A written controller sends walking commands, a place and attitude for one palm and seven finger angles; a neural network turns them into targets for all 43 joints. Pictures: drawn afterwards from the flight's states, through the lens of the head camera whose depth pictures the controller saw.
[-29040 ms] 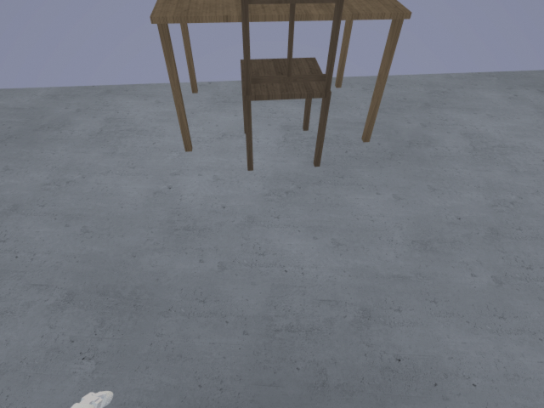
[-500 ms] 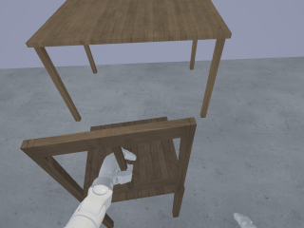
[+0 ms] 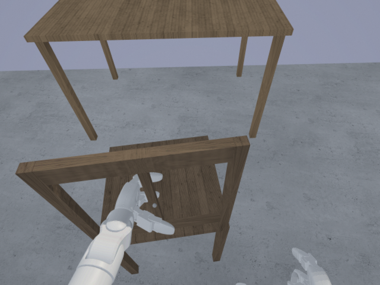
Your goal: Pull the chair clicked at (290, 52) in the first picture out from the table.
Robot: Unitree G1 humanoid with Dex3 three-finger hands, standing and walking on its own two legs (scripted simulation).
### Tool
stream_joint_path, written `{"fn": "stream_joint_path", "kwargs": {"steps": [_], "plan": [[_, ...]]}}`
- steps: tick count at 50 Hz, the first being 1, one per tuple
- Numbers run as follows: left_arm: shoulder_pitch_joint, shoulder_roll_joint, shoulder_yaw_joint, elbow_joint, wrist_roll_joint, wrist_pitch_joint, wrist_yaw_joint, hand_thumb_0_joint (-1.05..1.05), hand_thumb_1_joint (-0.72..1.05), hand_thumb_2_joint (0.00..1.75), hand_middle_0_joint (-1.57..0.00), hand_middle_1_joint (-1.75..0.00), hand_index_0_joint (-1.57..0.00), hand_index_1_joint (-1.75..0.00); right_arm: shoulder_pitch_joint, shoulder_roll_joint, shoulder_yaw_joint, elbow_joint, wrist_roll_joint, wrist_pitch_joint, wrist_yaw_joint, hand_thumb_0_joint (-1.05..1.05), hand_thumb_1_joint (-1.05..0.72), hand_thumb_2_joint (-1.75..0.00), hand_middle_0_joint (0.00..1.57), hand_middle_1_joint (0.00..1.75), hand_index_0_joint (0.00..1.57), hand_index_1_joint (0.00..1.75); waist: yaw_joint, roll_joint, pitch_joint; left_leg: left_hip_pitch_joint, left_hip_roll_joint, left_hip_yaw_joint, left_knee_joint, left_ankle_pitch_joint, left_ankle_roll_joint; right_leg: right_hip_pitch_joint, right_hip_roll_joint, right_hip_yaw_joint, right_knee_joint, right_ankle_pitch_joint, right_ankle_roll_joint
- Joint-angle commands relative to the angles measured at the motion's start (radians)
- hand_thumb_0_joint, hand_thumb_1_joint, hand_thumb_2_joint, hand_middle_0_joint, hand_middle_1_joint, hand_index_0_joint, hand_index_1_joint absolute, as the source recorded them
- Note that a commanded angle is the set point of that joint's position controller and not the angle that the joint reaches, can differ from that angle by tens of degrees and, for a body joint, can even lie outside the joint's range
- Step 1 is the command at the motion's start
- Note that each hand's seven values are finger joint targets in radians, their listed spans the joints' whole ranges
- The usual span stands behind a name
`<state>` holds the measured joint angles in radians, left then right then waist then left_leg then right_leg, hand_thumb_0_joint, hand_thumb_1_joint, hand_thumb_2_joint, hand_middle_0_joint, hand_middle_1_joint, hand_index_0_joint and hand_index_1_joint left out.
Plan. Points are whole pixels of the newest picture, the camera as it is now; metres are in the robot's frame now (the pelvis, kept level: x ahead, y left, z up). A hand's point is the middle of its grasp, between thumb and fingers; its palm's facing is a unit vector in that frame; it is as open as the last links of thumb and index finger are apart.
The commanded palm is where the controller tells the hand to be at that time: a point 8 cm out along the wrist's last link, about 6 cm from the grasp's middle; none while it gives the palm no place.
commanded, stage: open the thumb and straighten the fingers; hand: left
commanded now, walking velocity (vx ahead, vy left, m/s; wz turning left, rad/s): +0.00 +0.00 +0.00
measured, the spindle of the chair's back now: (153, 201) +0.32 +0.10 -0.05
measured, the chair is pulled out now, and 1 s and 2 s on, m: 0.59 0.59 0.59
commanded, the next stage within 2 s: draw the fingers out of the gap in 0.22 s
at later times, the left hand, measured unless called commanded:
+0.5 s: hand (150, 217) +0.27 +0.10 -0.03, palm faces -0.10 -0.98 -0.16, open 17.4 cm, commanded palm +0.25 +0.15 -0.01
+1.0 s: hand (148, 257) +0.19 +0.09 -0.03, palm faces -0.10 -0.98 -0.15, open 17.5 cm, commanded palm +0.17 +0.14 -0.01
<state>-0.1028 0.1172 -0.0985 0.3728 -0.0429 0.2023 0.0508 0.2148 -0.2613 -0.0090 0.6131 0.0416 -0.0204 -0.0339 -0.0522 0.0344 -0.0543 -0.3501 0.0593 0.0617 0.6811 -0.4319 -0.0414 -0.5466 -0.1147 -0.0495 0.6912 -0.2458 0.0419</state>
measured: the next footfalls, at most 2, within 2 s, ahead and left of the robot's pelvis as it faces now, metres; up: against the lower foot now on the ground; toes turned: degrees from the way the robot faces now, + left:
none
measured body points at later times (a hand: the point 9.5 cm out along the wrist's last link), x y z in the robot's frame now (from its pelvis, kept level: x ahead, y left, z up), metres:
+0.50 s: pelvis +0.01 -0.01 -0.01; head +0.05 -0.03 +0.44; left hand +0.28 +0.15 -0.02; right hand +0.17 -0.26 -0.10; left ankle -0.06 +0.14 -0.72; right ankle +0.06 -0.15 -0.72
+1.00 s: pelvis +0.00 -0.01 -0.02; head +0.03 -0.03 +0.43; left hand +0.19 +0.14 -0.02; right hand +0.20 -0.24 -0.09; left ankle -0.06 +0.14 -0.72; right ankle +0.06 -0.15 -0.72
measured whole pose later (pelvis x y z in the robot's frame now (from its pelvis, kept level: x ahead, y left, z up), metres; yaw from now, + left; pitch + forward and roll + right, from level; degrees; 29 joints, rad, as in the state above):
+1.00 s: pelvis +0.00 -0.01 -0.02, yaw +2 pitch +7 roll +1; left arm 0.42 0.15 -0.20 -0.15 0.01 0.25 0.04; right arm 0.21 -0.25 0.03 0.47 0.03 -0.10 -0.07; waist -0.03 0.04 -0.09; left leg -0.45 0.06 0.01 0.85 -0.52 -0.05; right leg -0.62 -0.13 -0.08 0.86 -0.34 0.03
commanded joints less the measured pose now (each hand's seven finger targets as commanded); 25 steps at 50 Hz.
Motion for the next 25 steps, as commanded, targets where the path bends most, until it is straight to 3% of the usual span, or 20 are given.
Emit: {"fn": "stream_joint_path", "kwargs": {"steps": [1, 4, 8, 11, 13, 15, 16, 17, 20, 24, 25], "plan": [[-0.207, 0.117, 0.076, -0.238, 0.019, -0.071, 0.000, 0.00, -0.55, 0.20, -0.07, -0.22, -0.07, -0.22, -0.051, -0.122, -0.046, -0.147, -0.011, -0.053, -0.013, 0.00, -0.90, -0.90, 0.20, 0.30, 0.20, 0.30, 0.012, -0.078, -0.251, -0.072, -0.036, -0.013, -0.093, 0.261, 0.039, 0.261, 0.052, -0.030, -0.039, 0.175, -0.048], [-0.193, 0.109, 0.073, -0.253, 0.017, -0.065, -0.005, 0.00, -0.55, 0.20, 0.00, 0.00, 0.00, 0.00, -0.048, -0.120, -0.045, -0.152, -0.011, -0.056, -0.015, 0.00, -0.90, -0.90, 0.20, 0.30, 0.20, 0.30, 0.005, -0.103, -0.243, -0.087, -0.036, -0.010, -0.078, 0.272, 0.041, 0.267, 0.051, -0.026, -0.034, 0.206, -0.046], [-0.174, 0.080, 0.038, -0.271, 0.014, -0.045, -0.022, 0.00, -0.55, 0.20, 0.00, 0.00, 0.00, 0.00, -0.056, -0.119, -0.044, -0.161, -0.009, -0.064, -0.016, 0.00, -0.90, -0.90, 0.20, 0.30, 0.20, 0.30, -0.007, -0.101, -0.231, -0.087, -0.035, -0.014, -0.064, 0.270, 0.041, 0.245, 0.053, -0.032, -0.033, 0.201, -0.045], [-0.203, 0.054, 0.000, -0.316, 0.011, -0.036, -0.032, 0.00, -0.55, 0.20, 0.00, 0.00, 0.00, 0.00, -0.052, -0.114, -0.042, -0.164, -0.009, -0.073, -0.021, 0.00, -0.90, -0.90, 0.20, 0.30, 0.20, 0.30, -0.014, -0.061, -0.252, -0.067, -0.038, -0.021, -0.055, 0.279, 0.040, 0.235, 0.050, -0.036, -0.025, 0.202, -0.044], [-0.202, 0.071, 0.012, -0.325, 0.009, -0.031, -0.030, 0.00, -0.55, 0.20, 0.00, 0.00, 0.00, 0.00, -0.047, -0.117, -0.041, -0.161, -0.010, -0.080, -0.024, 0.00, -0.90, -0.90, 0.20, 0.30, 0.20, 0.30, -0.017, -0.074, -0.261, -0.066, -0.039, -0.025, -0.049, 0.291, 0.040, 0.241, 0.052, -0.037, -0.022, 0.220, -0.044], [-0.139, 0.072, 0.021, -0.348, 0.010, -0.033, -0.023, 0.00, -0.55, 0.20, 0.00, 0.00, 0.00, 0.00, -0.042, -0.114, -0.044, -0.166, -0.013, -0.084, -0.024, 0.00, -0.90, -0.90, 0.20, 0.30, 0.20, 0.30, -0.003, -0.072, -0.288, -0.057, -0.039, -0.024, -0.045, 0.324, 0.039, 0.260, 0.049, -0.040, -0.009, 0.258, -0.046], [-0.088, 0.128, 0.089, -0.274, 0.013, -0.029, -0.020, 0.00, -0.55, 0.20, 0.00, 0.00, 0.00, 0.00, -0.036, -0.122, -0.044, -0.159, -0.015, -0.079, -0.026, 0.00, -0.90, -0.90, 0.20, 0.30, 0.20, 0.30, 0.002, -0.122, -0.258, -0.096, -0.040, -0.021, -0.034, 0.314, 0.037, 0.254, 0.050, -0.041, 0.001, 0.261, -0.044], [-0.068, 0.098, 0.059, -0.302, 0.017, -0.032, -0.026, 0.00, -0.55, 0.20, 0.00, 0.00, 0.00, 0.00, -0.038, -0.120, -0.044, -0.166, -0.016, -0.076, -0.022, 0.00, -0.90, -0.90, 0.20, 0.30, 0.20, 0.30, 0.006, -0.113, -0.266, -0.102, -0.043, -0.020, -0.037, 0.314, 0.036, 0.258, 0.047, -0.039, 0.003, 0.267, -0.045], [0.049, 0.094, 0.051, -0.352, 0.026, -0.032, -0.027, 0.00, -0.55, 0.20, 0.00, 0.00, 0.00, 0.00, -0.057, -0.113, -0.045, -0.197, -0.012, -0.073, -0.013, 0.00, -0.90, -0.90, 0.20, 0.30, 0.20, 0.30, 0.027, -0.080, -0.260, -0.112, -0.041, -0.014, -0.037, 0.300, 0.034, 0.260, 0.044, -0.037, 0.008, 0.243, -0.049], [0.106, 0.097, 0.019, -0.493, 0.033, -0.038, -0.021, 0.00, -0.55, 0.20, 0.00, 0.00, 0.00, 0.00, -0.069, -0.108, -0.044, -0.225, -0.009, -0.083, -0.011, 0.00, -0.90, -0.90, 0.20, 0.30, 0.20, 0.30, 0.017, -0.042, -0.268, -0.098, -0.039, -0.015, -0.024, 0.317, 0.037, 0.256, 0.042, -0.035, 0.013, 0.253, -0.051], [0.142, 0.074, -0.005, -0.519, 0.033, -0.040, -0.019, 0.00, -0.55, 0.20, 0.00, 0.00, 0.00, 0.00, -0.070, -0.104, -0.043, -0.233, -0.010, -0.089, -0.012, 0.00, -0.90, -0.90, 0.20, 0.30, 0.20, 0.30, 0.016, -0.049, -0.267, -0.094, -0.038, -0.019, -0.022, 0.322, 0.037, 0.253, 0.043, -0.041, 0.018, 0.254, -0.052]]}}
